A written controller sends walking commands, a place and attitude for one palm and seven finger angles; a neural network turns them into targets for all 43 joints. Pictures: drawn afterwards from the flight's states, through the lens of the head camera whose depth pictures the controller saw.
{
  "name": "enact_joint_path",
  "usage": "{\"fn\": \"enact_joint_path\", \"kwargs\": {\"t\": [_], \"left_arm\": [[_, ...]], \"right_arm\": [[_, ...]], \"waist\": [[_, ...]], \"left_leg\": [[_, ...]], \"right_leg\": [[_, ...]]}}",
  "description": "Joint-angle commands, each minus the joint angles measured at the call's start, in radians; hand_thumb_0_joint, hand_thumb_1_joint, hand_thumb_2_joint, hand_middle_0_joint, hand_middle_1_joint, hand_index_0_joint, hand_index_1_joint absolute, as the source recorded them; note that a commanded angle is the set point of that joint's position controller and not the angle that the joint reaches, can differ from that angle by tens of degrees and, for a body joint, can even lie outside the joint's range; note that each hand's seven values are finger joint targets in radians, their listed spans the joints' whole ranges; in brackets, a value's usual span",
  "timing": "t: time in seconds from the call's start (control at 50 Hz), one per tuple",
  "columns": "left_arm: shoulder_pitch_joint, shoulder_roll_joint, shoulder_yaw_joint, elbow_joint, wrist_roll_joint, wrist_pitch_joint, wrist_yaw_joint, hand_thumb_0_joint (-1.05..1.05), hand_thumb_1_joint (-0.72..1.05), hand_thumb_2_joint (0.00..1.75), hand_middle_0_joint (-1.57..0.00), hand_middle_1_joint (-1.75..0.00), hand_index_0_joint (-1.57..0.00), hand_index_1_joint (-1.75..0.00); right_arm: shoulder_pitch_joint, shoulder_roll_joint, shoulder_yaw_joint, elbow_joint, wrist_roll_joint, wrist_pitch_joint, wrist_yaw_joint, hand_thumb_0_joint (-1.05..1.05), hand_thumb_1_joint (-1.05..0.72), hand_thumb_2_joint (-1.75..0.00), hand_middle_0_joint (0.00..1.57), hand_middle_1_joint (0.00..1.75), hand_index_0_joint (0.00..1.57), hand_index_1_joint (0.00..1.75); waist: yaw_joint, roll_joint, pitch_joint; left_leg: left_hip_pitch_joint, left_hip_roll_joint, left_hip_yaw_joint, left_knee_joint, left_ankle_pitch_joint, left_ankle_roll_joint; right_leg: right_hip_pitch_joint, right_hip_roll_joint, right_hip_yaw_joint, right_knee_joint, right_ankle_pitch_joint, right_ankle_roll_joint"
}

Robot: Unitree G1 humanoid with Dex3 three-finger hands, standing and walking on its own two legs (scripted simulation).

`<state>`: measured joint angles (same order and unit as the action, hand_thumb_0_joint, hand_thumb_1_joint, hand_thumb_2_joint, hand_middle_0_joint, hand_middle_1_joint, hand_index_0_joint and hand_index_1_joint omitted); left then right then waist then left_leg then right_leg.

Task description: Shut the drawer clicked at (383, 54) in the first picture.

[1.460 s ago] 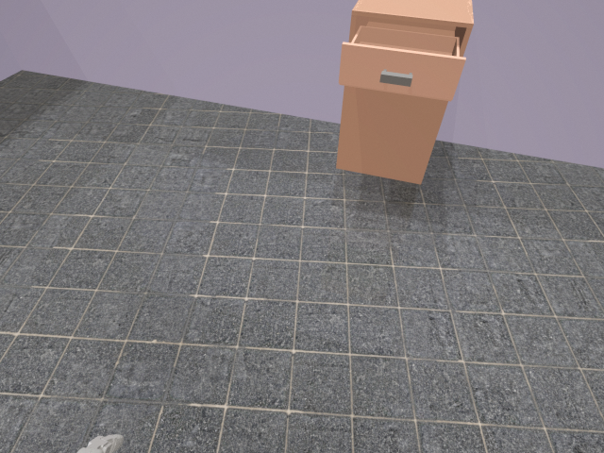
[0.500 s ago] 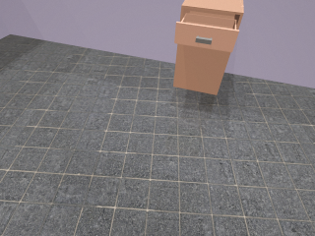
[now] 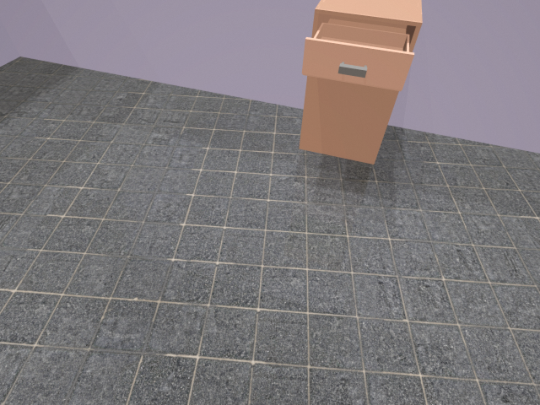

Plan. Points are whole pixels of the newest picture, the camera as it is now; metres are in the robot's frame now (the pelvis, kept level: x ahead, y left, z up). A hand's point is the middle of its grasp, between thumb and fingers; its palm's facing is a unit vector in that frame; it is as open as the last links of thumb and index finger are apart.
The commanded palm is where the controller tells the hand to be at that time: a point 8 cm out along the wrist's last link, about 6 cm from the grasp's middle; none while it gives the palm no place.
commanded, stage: walk to a spot facing it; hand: left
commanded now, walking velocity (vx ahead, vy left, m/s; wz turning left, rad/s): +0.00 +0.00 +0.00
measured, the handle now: (353, 68) +1.30 -0.24 -0.09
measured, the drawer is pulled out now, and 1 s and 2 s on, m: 0.29 0.29 0.29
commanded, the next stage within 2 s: turn to face it in 1.82 s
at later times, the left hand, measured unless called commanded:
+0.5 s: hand out of the picture +0.10 +0.16 -0.19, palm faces -0.13 -0.96 -0.23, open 7.4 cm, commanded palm none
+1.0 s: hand (204, 345) +0.27 +0.15 -0.20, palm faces -0.25 -0.95 -0.16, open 7.4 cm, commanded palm none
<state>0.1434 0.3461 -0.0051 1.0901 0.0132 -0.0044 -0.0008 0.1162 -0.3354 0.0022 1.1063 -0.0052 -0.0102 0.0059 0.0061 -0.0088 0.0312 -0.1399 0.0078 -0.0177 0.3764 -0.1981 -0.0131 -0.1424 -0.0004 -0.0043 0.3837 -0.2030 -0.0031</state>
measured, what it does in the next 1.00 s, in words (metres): walks ahead, turning right: left foot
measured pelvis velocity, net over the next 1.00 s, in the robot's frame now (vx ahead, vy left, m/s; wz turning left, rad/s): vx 0.27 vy -0.04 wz -0.37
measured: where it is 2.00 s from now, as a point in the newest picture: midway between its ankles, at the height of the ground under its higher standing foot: (332, 309)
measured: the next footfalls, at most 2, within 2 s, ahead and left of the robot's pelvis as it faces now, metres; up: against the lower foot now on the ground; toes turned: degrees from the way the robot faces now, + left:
left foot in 0.94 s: +0.41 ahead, +0.03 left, +0.00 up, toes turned -12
right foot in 1.50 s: +0.54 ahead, -0.30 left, +0.00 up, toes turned -42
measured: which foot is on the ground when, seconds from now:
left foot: down 0.00-0.46, up 0.48-0.92, down 0.94-1.00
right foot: down 0.00-0.94, up 0.96-1.00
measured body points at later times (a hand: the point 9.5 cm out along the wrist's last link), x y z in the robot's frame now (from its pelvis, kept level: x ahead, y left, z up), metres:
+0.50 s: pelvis +0.06 -0.04 -0.03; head +0.07 -0.06 +0.42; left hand +0.10 +0.21 -0.17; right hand +0.01 -0.29 -0.19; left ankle +0.01 +0.12 -0.72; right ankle +0.06 -0.12 -0.75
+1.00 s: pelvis +0.27 -0.04 -0.03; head +0.31 -0.02 +0.42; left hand +0.29 +0.20 -0.19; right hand +0.32 -0.29 -0.15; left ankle +0.37 +0.03 -0.75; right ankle +0.08 -0.11 -0.70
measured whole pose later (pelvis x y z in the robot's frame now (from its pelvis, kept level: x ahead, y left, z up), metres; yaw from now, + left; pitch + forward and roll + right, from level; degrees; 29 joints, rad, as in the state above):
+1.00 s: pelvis +0.27 -0.04 -0.03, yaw -21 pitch +0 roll -1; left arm 0.42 0.18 0.06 1.10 0.02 -0.04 0.01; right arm 0.11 -0.14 -0.03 0.95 -0.03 -0.07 0.02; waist 0.05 -0.05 0.05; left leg -0.41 0.07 0.14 0.67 -0.25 0.04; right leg -0.16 0.03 0.07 0.91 -0.51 -0.03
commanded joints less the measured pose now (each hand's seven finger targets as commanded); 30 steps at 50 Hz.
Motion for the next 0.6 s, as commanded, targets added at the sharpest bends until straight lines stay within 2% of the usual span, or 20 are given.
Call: {"fn": "enact_joint_path", "kwargs": {"t": [0.0,0.06,0.08,0.12,0.2,0.24,0.26,0.28,0.3,0.34,0.36,0.38,0.4,0.42,0.44,0.46,0.48,0.5,0.54,0.58], "left_arm": [[-0.038,0.201,0.038,-0.064,-0.003,-0.023,0.012,0.00,0.90,0.90,-0.20,-0.30,-0.20,-0.30],[-0.037,0.202,0.038,-0.063,-0.003,-0.023,0.012,0.00,0.90,0.90,-0.20,-0.30,-0.20,-0.30],[-0.008,0.138,0.026,-0.047,-0.004,-0.014,0.013,0.00,0.90,0.90,-0.20,-0.30,-0.20,-0.30],[0.046,0.085,0.018,-0.039,0.001,0.009,0.009,0.00,0.90,0.90,-0.20,-0.30,-0.20,-0.30],[0.075,0.094,0.045,-0.088,0.011,0.027,-0.015,0.00,0.90,0.90,-0.20,-0.30,-0.20,-0.30],[0.092,0.069,0.052,-0.118,0.011,0.021,-0.023,0.00,0.90,0.90,-0.20,-0.30,-0.20,-0.30],[0.099,0.041,0.055,-0.129,0.009,0.014,-0.028,0.00,0.90,0.90,-0.20,-0.30,-0.20,-0.30],[0.067,0.018,0.056,-0.150,0.008,0.008,-0.032,0.00,0.90,0.90,-0.20,-0.30,-0.20,-0.30],[0.033,0.007,0.057,-0.174,0.008,0.003,-0.036,0.00,0.90,0.90,-0.20,-0.30,-0.20,-0.30],[0.019,-0.007,0.065,-0.194,0.007,-0.007,-0.042,0.00,0.90,0.90,-0.20,-0.30,-0.20,-0.30],[0.046,-0.022,0.068,-0.188,0.006,-0.012,-0.045,0.00,0.90,0.90,-0.20,-0.30,-0.20,-0.30],[0.122,-0.036,0.071,-0.165,0.006,-0.015,-0.047,0.00,0.90,0.90,-0.20,-0.30,-0.20,-0.30],[0.250,-0.037,0.076,-0.117,0.009,-0.018,-0.046,0.00,0.90,0.90,-0.20,-0.30,-0.20,-0.30],[0.393,0.048,0.093,-0.071,0.017,-0.030,-0.033,0.00,0.90,0.90,-0.20,-0.30,-0.20,-0.30],[0.500,0.140,0.114,-0.046,0.013,-0.042,-0.012,0.00,0.90,0.90,-0.20,-0.30,-0.20,-0.30],[0.503,0.127,0.110,-0.047,-0.001,-0.042,0.005,0.00,0.90,0.90,-0.20,-0.30,-0.20,-0.30],[0.427,0.088,0.101,-0.066,-0.002,-0.045,0.006,0.00,0.90,0.90,-0.20,-0.30,-0.20,-0.30],[0.376,0.062,0.095,-0.082,0.003,-0.048,0.005,0.00,0.90,0.90,-0.20,-0.30,-0.20,-0.30],[0.308,0.005,0.080,-0.099,0.009,-0.055,0.009,0.00,0.90,0.90,-0.20,-0.30,-0.20,-0.30],[0.298,-0.009,0.076,-0.094,0.010,-0.064,0.010,0.00,0.90,0.90,-0.20,-0.30,-0.20,-0.30]], "right_arm": [[-0.051,-0.210,-0.037,-0.060,-0.002,-0.023,-0.017,0.00,-0.90,-0.90,0.20,0.30,0.20,0.30],[-0.053,-0.212,-0.037,-0.059,-0.002,-0.023,-0.018,0.00,-0.90,-0.90,0.20,0.30,0.20,0.30],[-0.029,-0.148,-0.022,-0.044,-0.006,-0.016,-0.016,0.00,-0.90,-0.90,0.20,0.30,0.20,0.30],[0.037,-0.087,-0.013,-0.034,-0.013,0.001,-0.014,0.00,-0.90,-0.90,0.20,0.30,0.20,0.30],[0.073,-0.126,-0.040,-0.068,-0.021,0.008,-0.014,0.00,-0.90,-0.90,0.20,0.30,0.20,0.30],[0.109,-0.148,-0.057,-0.082,-0.019,0.001,-0.017,0.00,-0.90,-0.90,0.20,0.30,0.20,0.30],[0.131,-0.164,-0.068,-0.086,-0.018,-0.008,-0.021,0.00,-0.90,-0.90,0.20,0.30,0.20,0.30],[0.158,-0.177,-0.078,-0.085,-0.014,-0.019,-0.023,0.00,-0.90,-0.90,0.20,0.30,0.20,0.30],[0.182,-0.170,-0.082,-0.086,-0.015,-0.028,-0.024,0.00,-0.90,-0.90,0.20,0.30,0.20,0.30],[0.182,-0.144,-0.085,-0.090,-0.017,-0.038,-0.024,0.00,-0.90,-0.90,0.20,0.30,0.20,0.30],[0.158,-0.128,-0.083,-0.093,-0.020,-0.039,-0.025,0.00,-0.90,-0.90,0.20,0.30,0.20,0.30],[0.122,-0.118,-0.080,-0.100,-0.020,-0.039,-0.026,0.00,-0.90,-0.90,0.20,0.30,0.20,0.30],[0.094,-0.104,-0.077,-0.107,-0.019,-0.037,-0.024,0.00,-0.90,-0.90,0.20,0.30,0.20,0.30],[0.077,-0.046,-0.066,-0.127,-0.008,-0.035,-0.016,0.00,-0.90,-0.90,0.20,0.30,0.20,0.30],[0.009,0.022,-0.046,-0.193,-0.007,-0.043,-0.008,0.00,-0.90,-0.90,0.20,0.30,0.20,0.30],[-0.021,-0.011,-0.055,-0.207,-0.013,-0.049,-0.007,0.00,-0.90,-0.90,0.20,0.30,0.20,0.30],[-0.008,-0.014,-0.063,-0.187,-0.009,-0.052,-0.006,0.00,-0.90,-0.90,0.20,0.30,0.20,0.30],[-0.016,0.003,-0.063,-0.179,-0.012,-0.052,-0.003,0.00,-0.90,-0.90,0.20,0.30,0.20,0.30],[0.016,0.024,-0.066,-0.154,-0.022,-0.041,0.002,0.00,-0.90,-0.90,0.20,0.30,0.20,0.30],[0.060,0.055,-0.067,-0.145,-0.022,-0.026,0.006,0.00,-0.90,-0.90,0.20,0.30,0.20,0.30]], "waist": [[-0.004,0.011,-0.060],[-0.003,0.015,-0.057],[-0.004,0.013,-0.065],[-0.005,0.000,-0.047],[-0.007,0.026,0.096],[-0.016,0.079,0.111],[-0.025,0.142,0.096],[-0.040,0.192,0.090],[-0.053,0.196,0.082],[-0.046,0.173,0.069],[-0.026,0.171,0.060],[0.016,0.155,0.034],[0.077,0.078,-0.014],[0.136,-0.182,-0.059],[0.161,-0.418,-0.020],[0.148,-0.266,-0.017],[0.109,-0.159,0.028],[0.089,-0.118,0.054],[0.042,-0.032,0.088],[0.007,-0.036,0.079]], "left_leg": [[0.010,0.110,-0.087,-0.062,0.140,0.036],[0.013,0.111,-0.086,-0.064,0.137,0.035],[0.022,0.111,-0.070,-0.058,0.089,0.025],[0.007,0.103,-0.040,-0.027,-0.104,0.016],[-0.091,0.130,-0.067,-0.053,-0.434,0.045],[-0.055,0.196,-0.138,-0.089,-0.501,0.087],[-0.003,0.259,-0.203,-0.134,-0.497,0.122],[0.038,0.336,-0.249,-0.172,-0.431,0.164],[0.104,0.364,-0.248,-0.178,-0.313,0.193],[0.111,0.382,-0.179,-0.134,-0.152,0.197],[0.074,0.363,-0.107,-0.088,-0.063,0.171],[0.012,0.326,-0.019,-0.004,-0.022,0.132],[-0.096,0.262,0.068,0.169,-0.050,0.085],[-0.315,0.152,0.175,0.465,-0.145,0.026],[-0.591,0.027,0.185,0.745,-0.400,-0.018],[-0.628,0.068,0.059,0.813,-0.356,0.000],[-0.616,0.112,0.033,0.814,-0.248,0.009],[-0.597,0.123,0.037,0.829,-0.209,0.001],[-0.544,0.140,0.030,0.799,-0.126,-0.014],[-0.523,0.134,0.046,0.762,-0.061,-0.030]], "right_leg": [[0.005,-0.125,0.101,-0.073,0.123,-0.025],[0.004,-0.124,0.102,-0.076,0.118,-0.025],[-0.002,-0.120,0.107,-0.081,0.067,-0.017],[-0.052,-0.098,0.132,-0.070,-0.144,-0.019],[-0.215,-0.045,0.161,-0.015,-0.388,-0.042],[-0.299,0.002,0.119,0.109,-0.369,-0.041],[-0.342,0.036,0.055,0.231,-0.287,-0.032],[-0.388,0.028,-0.010,0.360,-0.244,-0.017],[-0.458,-0.005,-0.007,0.427,-0.292,-0.010],[-0.449,-0.057,-0.002,0.418,-0.309,-0.007],[-0.371,-0.064,-0.017,0.362,-0.298,-0.009],[-0.235,-0.055,-0.045,0.266,-0.240,-0.012],[-0.026,-0.015,-0.086,0.144,-0.106,-0.018],[0.191,-0.107,0.098,-0.006,-0.148,-0.056],[0.250,-0.355,0.573,-0.163,-0.097,-0.155],[0.249,-0.381,0.620,-0.178,-0.069,-0.213],[0.174,-0.349,0.533,-0.173,-0.130,-0.226],[0.089,-0.329,0.536,-0.188,-0.195,-0.230],[-0.013,-0.293,0.431,-0.196,-0.133,-0.215],[-0.042,-0.251,0.330,-0.202,-0.032,-0.196]]}}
